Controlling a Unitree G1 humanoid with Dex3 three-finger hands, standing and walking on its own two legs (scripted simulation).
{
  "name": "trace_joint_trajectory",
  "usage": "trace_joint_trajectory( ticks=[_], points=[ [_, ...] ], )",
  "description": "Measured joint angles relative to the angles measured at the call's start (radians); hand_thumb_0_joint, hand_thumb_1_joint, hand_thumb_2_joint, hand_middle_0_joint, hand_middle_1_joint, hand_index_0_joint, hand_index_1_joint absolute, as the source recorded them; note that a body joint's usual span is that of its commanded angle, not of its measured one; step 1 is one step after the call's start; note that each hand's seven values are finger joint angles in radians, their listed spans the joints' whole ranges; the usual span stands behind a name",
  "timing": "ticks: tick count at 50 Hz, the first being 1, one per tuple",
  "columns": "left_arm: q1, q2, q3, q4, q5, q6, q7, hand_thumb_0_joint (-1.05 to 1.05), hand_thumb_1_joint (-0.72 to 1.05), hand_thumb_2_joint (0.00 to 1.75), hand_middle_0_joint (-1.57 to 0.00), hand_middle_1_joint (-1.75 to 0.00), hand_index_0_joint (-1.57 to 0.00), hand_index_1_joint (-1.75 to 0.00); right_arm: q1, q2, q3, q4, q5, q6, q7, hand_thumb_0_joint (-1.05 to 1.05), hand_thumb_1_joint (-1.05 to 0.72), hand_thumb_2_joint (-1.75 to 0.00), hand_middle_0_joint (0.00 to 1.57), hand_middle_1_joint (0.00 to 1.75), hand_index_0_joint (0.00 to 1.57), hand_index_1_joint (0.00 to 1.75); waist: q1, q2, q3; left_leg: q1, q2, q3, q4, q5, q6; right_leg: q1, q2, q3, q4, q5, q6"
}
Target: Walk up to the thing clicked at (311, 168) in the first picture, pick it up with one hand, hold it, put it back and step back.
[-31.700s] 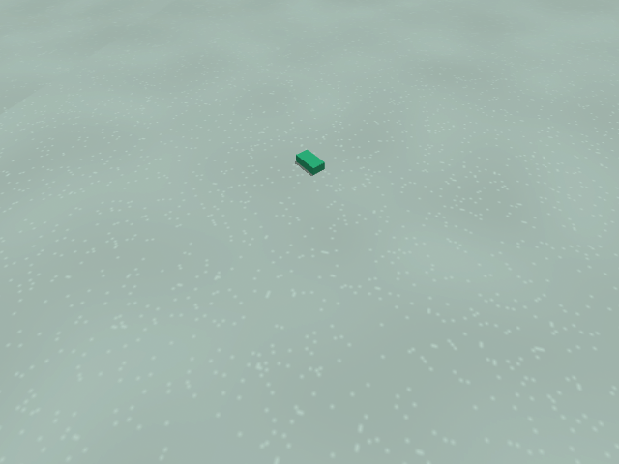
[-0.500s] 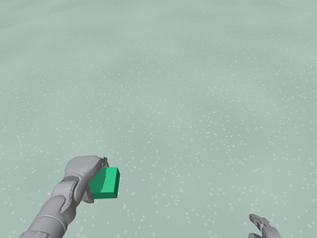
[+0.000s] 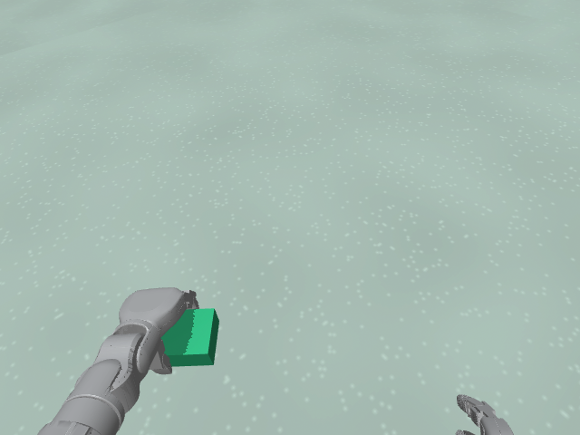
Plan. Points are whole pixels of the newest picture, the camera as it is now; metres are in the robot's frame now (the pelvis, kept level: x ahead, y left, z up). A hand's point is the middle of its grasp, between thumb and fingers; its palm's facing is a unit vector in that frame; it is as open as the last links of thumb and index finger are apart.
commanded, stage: crouch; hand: left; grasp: from above
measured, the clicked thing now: (169, 337) +0.30 +0.21 -0.08
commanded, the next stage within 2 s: lower in 1.84 s
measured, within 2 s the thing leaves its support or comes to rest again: neither
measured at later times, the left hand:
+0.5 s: hand (206, 345) +0.36 +0.20 -0.27, palm faces -0.39 +0.05 -0.92, open 10.1 cm
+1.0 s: hand (228, 364) +0.40 +0.20 -0.48, palm faces -0.44 -0.01 -0.90, open 10.2 cm
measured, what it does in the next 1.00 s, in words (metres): lowers itself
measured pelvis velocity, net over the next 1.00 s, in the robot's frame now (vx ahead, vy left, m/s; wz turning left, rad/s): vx -0.07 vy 0.00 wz -0.01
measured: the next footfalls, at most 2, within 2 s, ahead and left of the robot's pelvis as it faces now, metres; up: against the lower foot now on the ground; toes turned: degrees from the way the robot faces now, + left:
none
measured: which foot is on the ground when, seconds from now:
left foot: down 0.00-1.00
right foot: down 0.00-1.00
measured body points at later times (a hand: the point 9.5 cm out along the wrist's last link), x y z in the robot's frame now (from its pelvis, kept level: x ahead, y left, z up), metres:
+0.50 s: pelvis -0.05 +0.00 -0.15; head +0.09 +0.01 +0.27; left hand +0.37 +0.20 -0.21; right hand -0.01 -0.29 -0.27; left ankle +0.00 +0.11 -0.74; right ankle +0.01 -0.12 -0.74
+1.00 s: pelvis -0.07 +0.00 -0.32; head +0.16 +0.03 +0.07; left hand +0.41 +0.20 -0.43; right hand -0.01 -0.27 -0.44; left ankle +0.00 +0.11 -0.74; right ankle +0.01 -0.12 -0.74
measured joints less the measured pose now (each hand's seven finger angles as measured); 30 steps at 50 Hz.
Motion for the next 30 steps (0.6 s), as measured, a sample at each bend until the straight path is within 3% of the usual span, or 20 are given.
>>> trace_joint_trajectory(
  ticks=[8, 15, 19, 23, 30],
  points=[
    [-0.116, -0.021, -0.004, 0.222, 0.062, -0.020, 0.152, 0.00, 0.02, 0.45, -0.67, -0.50, -0.70, -0.47, -0.010, 0.005, -0.001, 0.016, -0.025, -0.017, 0.023, 0.01, -0.89, -0.89, 0.21, 0.30, 0.20, 0.30, -0.021, -0.031, -0.009, -0.181, 0.002, -0.017, 0.138, -0.035, -0.004, -0.171, 0.001, -0.017, 0.129, -0.036, -0.003],
    [-0.273, -0.025, 0.020, 0.398, 0.138, -0.043, 0.275, 0.00, 0.02, 0.45, -0.66, -0.51, -0.70, -0.48, 0.014, -0.016, -0.025, 0.031, -0.056, -0.045, 0.039, 0.01, -0.89, -0.89, 0.21, 0.30, 0.21, 0.30, -0.058, -0.044, -0.090, -0.576, 0.009, -0.030, 0.483, -0.153, -0.005, -0.556, 0.009, -0.032, 0.457, -0.147, -0.002],
    [-0.373, -0.020, 0.049, 0.499, 0.162, -0.032, 0.342, 0.00, 0.04, 0.44, -0.66, -0.50, -0.69, -0.47, 0.029, -0.025, -0.032, 0.049, -0.070, -0.056, 0.034, 0.01, -0.90, -0.89, 0.21, 0.30, 0.20, 0.30, -0.091, -0.035, -0.133, -0.799, 0.013, -0.033, 0.683, -0.220, -0.002, -0.776, 0.013, -0.035, 0.650, -0.209, 0.002],
    [-0.456, -0.005, 0.077, 0.558, 0.147, -0.003, 0.364, 0.00, 0.04, 0.43, -0.65, -0.50, -0.69, -0.47, 0.050, -0.019, -0.033, 0.058, -0.083, -0.070, 0.031, 0.01, -0.90, -0.89, 0.20, 0.30, 0.20, 0.30, -0.123, -0.023, -0.167, -1.008, 0.014, -0.034, 0.855, -0.268, 0.002, -0.984, 0.014, -0.037, 0.818, -0.255, 0.004],
    [-0.534, 0.021, 0.121, 0.584, 0.129, 0.020, 0.355, 0.00, 0.03, 0.44, -0.67, -0.49, -0.70, -0.46, 0.066, 0.010, -0.022, 0.079, -0.097, -0.077, 0.028, 0.01, -0.90, -0.89, 0.20, 0.30, 0.20, 0.29, -0.161, 0.004, -0.185, -1.277, 0.011, -0.033, 1.083, -0.324, 0.008, -1.252, 0.011, -0.038, 1.045, -0.311, 0.006]
  ],
)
